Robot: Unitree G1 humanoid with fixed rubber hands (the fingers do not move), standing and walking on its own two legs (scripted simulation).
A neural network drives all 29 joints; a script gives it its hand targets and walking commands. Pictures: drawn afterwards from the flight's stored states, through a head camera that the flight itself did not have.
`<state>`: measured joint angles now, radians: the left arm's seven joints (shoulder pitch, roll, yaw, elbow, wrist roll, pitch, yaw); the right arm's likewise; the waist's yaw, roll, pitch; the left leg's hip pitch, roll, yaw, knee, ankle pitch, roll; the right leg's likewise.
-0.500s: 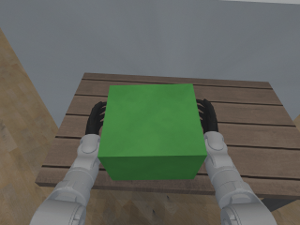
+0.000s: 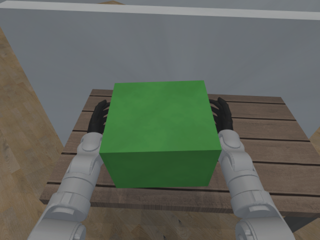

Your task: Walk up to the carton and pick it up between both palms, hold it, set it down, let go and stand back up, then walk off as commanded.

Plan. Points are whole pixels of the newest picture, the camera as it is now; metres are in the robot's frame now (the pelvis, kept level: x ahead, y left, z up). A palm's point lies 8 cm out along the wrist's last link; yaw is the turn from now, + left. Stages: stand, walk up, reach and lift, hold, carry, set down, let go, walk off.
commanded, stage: reach and lift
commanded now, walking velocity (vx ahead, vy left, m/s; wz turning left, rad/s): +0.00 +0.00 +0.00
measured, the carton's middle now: (160, 133) +0.38 -0.02 +0.10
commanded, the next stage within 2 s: hold in 1.30 s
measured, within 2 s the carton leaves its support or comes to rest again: neither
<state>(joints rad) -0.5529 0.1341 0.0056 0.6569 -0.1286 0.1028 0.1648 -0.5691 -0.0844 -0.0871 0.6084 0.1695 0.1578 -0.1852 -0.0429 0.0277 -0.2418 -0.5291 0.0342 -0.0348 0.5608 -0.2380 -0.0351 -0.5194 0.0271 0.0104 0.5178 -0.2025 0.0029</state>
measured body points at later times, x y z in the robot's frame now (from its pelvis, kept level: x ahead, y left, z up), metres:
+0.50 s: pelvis -0.01 -0.01 +0.01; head -0.04 -0.02 +0.45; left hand +0.38 +0.14 +0.14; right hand +0.37 -0.19 +0.13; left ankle +0.02 +0.14 -0.73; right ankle +0.02 -0.12 -0.73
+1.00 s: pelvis -0.01 -0.01 +0.01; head -0.04 -0.02 +0.45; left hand +0.38 +0.14 +0.15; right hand +0.37 -0.18 +0.15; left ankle +0.02 +0.14 -0.73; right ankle +0.02 -0.12 -0.73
